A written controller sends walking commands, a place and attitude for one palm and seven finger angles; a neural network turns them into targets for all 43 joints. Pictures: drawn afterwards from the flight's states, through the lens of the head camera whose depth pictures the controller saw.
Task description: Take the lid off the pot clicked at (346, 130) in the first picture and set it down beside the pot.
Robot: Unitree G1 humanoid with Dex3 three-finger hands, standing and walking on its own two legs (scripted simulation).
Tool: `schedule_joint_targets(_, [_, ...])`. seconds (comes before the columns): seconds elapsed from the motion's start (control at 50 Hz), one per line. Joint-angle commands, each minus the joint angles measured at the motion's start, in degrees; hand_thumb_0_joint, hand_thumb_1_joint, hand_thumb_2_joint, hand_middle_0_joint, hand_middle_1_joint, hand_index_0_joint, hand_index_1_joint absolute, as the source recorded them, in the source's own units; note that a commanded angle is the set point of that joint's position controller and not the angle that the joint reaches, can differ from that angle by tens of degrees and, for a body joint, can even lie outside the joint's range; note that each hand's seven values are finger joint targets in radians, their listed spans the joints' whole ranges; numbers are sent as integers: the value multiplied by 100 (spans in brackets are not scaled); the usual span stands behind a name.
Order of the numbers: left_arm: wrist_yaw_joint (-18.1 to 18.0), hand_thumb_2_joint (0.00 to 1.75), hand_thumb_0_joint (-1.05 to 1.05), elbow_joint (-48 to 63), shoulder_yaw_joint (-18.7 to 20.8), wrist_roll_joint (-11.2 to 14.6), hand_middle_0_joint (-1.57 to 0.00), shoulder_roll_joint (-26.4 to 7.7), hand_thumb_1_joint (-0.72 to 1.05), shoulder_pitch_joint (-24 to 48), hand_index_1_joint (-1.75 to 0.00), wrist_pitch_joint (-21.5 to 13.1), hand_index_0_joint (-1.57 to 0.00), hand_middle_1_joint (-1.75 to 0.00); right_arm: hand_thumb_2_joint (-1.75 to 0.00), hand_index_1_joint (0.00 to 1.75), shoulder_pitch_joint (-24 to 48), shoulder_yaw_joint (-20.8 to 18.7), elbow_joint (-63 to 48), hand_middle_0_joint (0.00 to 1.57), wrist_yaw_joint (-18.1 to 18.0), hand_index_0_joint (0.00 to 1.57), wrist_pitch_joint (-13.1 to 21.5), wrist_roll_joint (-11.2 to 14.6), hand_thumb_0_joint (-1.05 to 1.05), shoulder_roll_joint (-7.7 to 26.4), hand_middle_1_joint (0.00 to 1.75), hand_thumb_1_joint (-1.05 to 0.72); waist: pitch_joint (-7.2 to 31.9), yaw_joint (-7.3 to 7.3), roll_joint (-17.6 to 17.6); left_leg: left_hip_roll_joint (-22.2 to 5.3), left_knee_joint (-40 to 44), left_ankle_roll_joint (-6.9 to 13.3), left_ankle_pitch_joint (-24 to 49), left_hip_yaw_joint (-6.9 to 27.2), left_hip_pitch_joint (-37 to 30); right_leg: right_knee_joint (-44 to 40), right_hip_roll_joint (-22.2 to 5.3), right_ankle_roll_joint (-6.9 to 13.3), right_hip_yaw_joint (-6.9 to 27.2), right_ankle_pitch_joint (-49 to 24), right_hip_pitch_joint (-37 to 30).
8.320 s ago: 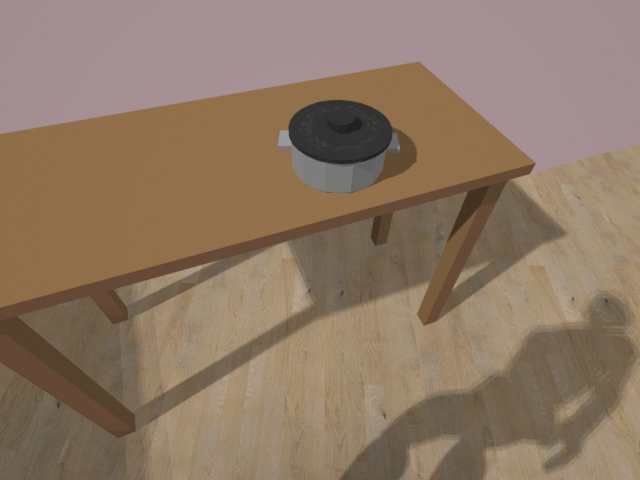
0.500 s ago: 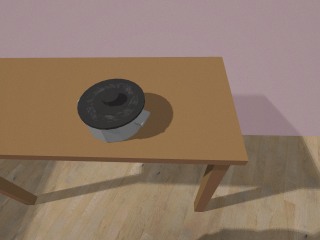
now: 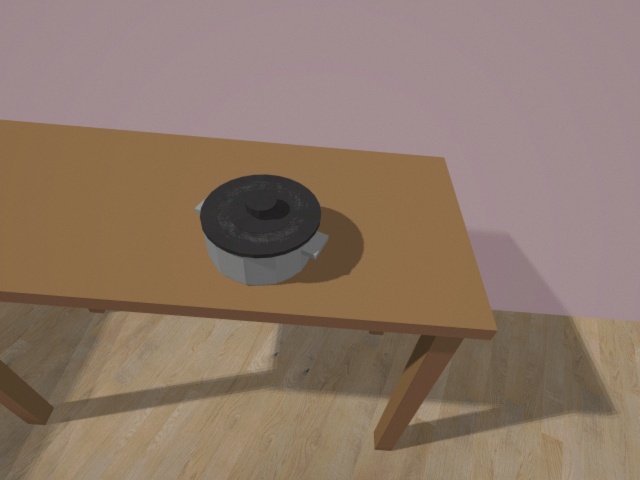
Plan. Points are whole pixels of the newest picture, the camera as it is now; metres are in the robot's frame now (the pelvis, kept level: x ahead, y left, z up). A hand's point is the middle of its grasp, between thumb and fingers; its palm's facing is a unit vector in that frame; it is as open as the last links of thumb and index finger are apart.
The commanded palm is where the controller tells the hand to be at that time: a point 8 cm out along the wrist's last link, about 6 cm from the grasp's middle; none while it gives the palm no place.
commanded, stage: come to a stop and stand still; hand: left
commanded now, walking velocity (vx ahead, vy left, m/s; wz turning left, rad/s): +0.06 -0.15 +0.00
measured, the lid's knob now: (261, 203) +0.52 +0.13 +0.05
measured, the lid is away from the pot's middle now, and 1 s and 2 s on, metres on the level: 0.00 0.00 0.00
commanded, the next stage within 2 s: look again from close up in 0.10 s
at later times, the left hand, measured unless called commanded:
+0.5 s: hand out of the picture +0.05 +0.16 -0.18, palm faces +0.01 -0.97 -0.24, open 7.3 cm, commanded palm none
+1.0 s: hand out of the picture +0.04 +0.16 -0.18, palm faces +0.00 -0.98 -0.22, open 7.4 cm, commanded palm none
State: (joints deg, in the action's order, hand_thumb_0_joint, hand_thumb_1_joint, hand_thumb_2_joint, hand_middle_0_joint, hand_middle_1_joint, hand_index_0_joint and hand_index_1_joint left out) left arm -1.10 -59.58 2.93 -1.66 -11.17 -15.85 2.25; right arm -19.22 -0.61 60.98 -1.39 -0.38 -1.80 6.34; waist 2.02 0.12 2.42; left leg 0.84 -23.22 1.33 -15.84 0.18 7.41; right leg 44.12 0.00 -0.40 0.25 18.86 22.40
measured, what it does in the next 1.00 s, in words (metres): steps on the spot: right foot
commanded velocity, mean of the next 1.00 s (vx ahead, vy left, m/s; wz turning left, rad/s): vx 0.00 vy -0.01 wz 0.00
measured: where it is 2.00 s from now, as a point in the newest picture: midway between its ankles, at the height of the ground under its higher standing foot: outside the picture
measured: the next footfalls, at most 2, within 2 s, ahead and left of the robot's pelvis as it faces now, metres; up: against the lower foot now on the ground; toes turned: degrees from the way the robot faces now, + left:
right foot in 0.18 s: +0.03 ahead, -0.11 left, +0.00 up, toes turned -2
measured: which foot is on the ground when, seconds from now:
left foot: down 0.00-1.00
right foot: up 0.00-0.16, down 0.18-1.00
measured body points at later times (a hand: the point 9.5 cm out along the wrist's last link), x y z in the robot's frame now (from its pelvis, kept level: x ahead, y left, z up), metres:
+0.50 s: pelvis +0.03 -0.02 -0.01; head +0.03 -0.04 +0.44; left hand +0.05 +0.21 -0.16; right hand +0.03 -0.24 -0.18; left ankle -0.03 +0.10 -0.74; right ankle -0.01 -0.11 -0.74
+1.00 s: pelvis +0.02 -0.02 +0.00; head +0.04 -0.02 +0.45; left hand +0.04 +0.21 -0.16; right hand +0.03 -0.24 -0.17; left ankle -0.03 +0.10 -0.74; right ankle -0.01 -0.11 -0.74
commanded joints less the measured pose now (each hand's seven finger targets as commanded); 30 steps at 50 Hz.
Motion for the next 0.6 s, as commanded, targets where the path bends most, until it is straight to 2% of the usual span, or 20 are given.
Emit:
schedule_joint_targets(0.0, [56, 90, 0, 282, 29, 32, -20, -265, 90, 106, -30, -184, -20, -30, -90, 30, -72, -145, -201, 20, -111, 20, 188, 43, 0, 933, 30, -90, -968, -47, -965, -1273, 1395, 694, -293, 1308, 407, 392, -113, -60, -11, 187, 544])
schedule_joint_targets(0.02, [52, 90, 0, 295, 9, 42, -20, -246, 90, 162, -30, -198, -20, -30, -90, 30, -202, -154, -145, 20, -121, 20, 192, 35, 0, 905, 30, -90, -910, -95, -1102, -1297, 1294, 720, 98, 1280, 206, 155, -162, -69, -43, 264, 537])
schedule_joint_targets(0.06, [41, 90, 0, 300, -44, 78, -20, -171, 90, 312, -30, -239, -20, -30, -90, 30, -401, -154, -24, 20, -141, 20, 201, 23, 0, 855, 30, -90, -819, -209, -1039, -1361, 1005, 774, 1126, 1245, 27, -510, -181, -65, -83, 483, 209])
schedule_joint_targets(0.1, [10, 90, 0, 180, -56, 125, -20, -116, 90, 117, -30, -265, -20, -30, -90, 30, -483, -158, 65, 20, -171, 20, 192, 32, 0, 865, 30, -90, -567, -133, -850, -1301, 544, 701, 2202, 1163, -20, -1401, -123, -43, -142, 106, -451])
schedule_joint_targets(0.12, [-8, 90, 0, 55, -55, 141, -20, -114, 90, -160, -30, -294, -20, -30, -90, 30, -473, -159, 109, 20, -185, 20, 190, 67, 0, 866, 30, -90, -343, -25, -744, -1165, 217, 553, 2497, 1008, 5, -2093, -119, -39, -152, -531, -958])
schedule_joint_targets(0.14, [-44, 90, 0, -93, -54, 151, -20, -178, 90, -393, -30, -345, -20, -30, -90, 30, -542, -147, 146, 20, -179, 20, 207, 112, 0, 750, 30, -90, -154, 1, -487, -958, -66, 332, 2412, 820, 253, -2478, -275, 23, 32, -1309, -1610])
schedule_joint_targets(0.16, [-84, 90, 0, -213, -41, 167, -20, -329, 90, -597, -30, -385, -20, -30, -90, 30, -526, -113, 155, 20, -154, 20, 233, 165, 0, 586, 30, -90, -30, 22, -94, -730, -193, 119, 1674, 565, 777, -2440, -661, 138, 491, -2228, -2291])
schedule_joint_targets(0.18, [-342, 90, 0, -405, -99, 16, -20, -445, 90, -959, -30, -410, -20, -30, -90, 30, 440, -109, -285, 20, -98, 20, 321, 184, 0, 825, 30, -90, -616, 296, -11, -482, -1083, -131, 1252, -40, 810, -2039, -869, 166, 706, -4639, -1319])
schedule_joint_targets(0.2, [-261, 90, 0, -204, -211, 88, -20, -566, 90, -666, -30, -488, -20, -30, -90, 30, 61, -43, -403, 20, -34, 20, 206, 139, 0, 406, 30, -90, -384, -56, 390, -247, -1119, -100, -674, -7, 955, -2349, -1174, 406, 913, -2646, -1196])
schedule_joint_targets(0.22, [-210, 90, 0, -145, -203, 93, -20, -400, 90, -488, -30, -532, -20, -30, -90, 30, -61, -45, -246, 20, -1, 20, 137, 94, 0, 410, 30, -90, -291, -111, 720, -278, -1331, -59, -755, -42, 909, -2502, -1041, 592, 977, -2012, -1130])
schedule_joint_targets(0.24, [-219, 90, 0, -90, -176, 82, -20, -397, 90, -386, -30, -550, -20, -30, -90, 30, -253, -37, -205, 20, 23, 20, 135, 104, 0, 424, 30, -90, -8, -232, 591, -296, -1220, -72, -648, -58, 807, -2441, -996, 702, 934, -1930, -1236])
schedule_joint_targets(0.26, [-197, 90, 0, 6, -169, 98, -20, -487, 90, -278, -30, -541, -20, -30, -90, 30, -401, -35, -168, 20, 42, 20, 117, 91, 0, 376, 30, -90, 273, -226, 420, -246, -1027, -101, -480, -134, 529, -2308, -981, 766, 908, -1545, -1293])
schedule_joint_targets(0.28, [-215, 90, 0, 59, -162, 104, -20, -434, 90, -202, -30, -534, -20, -30, -90, 30, -445, -30, -155, 20, 39, 20, 149, 90, 0, 429, 30, -90, 267, -295, 115, -268, -721, -90, -171, -41, 383, -2084, -907, 705, 843, -1400, -1114])
schedule_joint_targets(0.32, [-210, 90, 0, 76, -208, 125, -20, -277, 90, -229, -30, -524, -20, -30, -90, 30, -427, -25, -88, 20, 10, 20, 238, 83, 0, 562, 30, -90, 100, -216, -570, -630, -519, 36, 1135, 294, 329, -1656, -542, 481, 506, -1840, -1045])
schedule_joint_targets(0.36, [-189, 90, 0, 38, -214, 143, -20, -307, 90, -349, -30, -482, -20, -30, -90, 30, -254, -1, -116, 20, -41, 20, 230, 110, 0, 597, 30, -90, 9, -106, -950, -717, -492, 51, 1734, 367, 298, -1636, -493, 442, 438, -1976, -1106])
schedule_joint_targets(0.38, [-194, 90, 0, 20, -217, 131, -20, -296, 90, -379, -30, -481, -20, -30, -90, 30, -183, 3, -137, 20, -61, 20, 213, 118, 0, 614, 30, -90, -268, -94, -678, -697, -563, 42, 1796, 368, 414, -1686, -491, 432, 452, -2119, -1050])
schedule_joint_targets(0.42, [-210, 90, 0, -54, -224, 124, -20, -304, 90, -466, -30, -510, -20, -30, -90, 30, -199, 10, -117, 20, -81, 20, 203, 133, 0, 607, 30, -90, -430, -115, -102, -637, -542, -20, 1518, 269, 489, -1763, -602, 442, 525, -2851, -1121])
schedule_joint_targets(0.44, [-212, 90, 0, -65, -231, 130, -20, -315, 90, -481, -30, -510, -20, -30, -90, 30, -201, 11, -106, 20, -87, 20, 199, 137, 0, 617, 30, -90, -461, -125, 8, -610, -468, -36, 1282, 235, 464, -1785, -642, 439, 549, -3015, -1146])
schedule_joint_targets(0.5, [-206, 90, 0, 21, -216, 125, -20, -353, 90, -403, -30, -479, -20, -30, -90, 30, -136, 5, -69, 20, -86, 20, 194, 134, 0, 686, 30, -90, -450, -124, 26, -625, -332, -36, 1399, 272, 335, -1797, -598, 404, 514, -2787, -1138])
schedule_joint_targets(0.58, [-194, 90, 0, 94, -201, 137, -20, -430, 90, -381, -30, -452, -20, -30, -90, 30, -13, 16, -55, 20, -88, 20, 203, 122, 0, 764, 30, -90, -356, -72, -208, -624, -212, -32, 1541, 308, 185, -1854, -588, 385, 503, -2568, -1197])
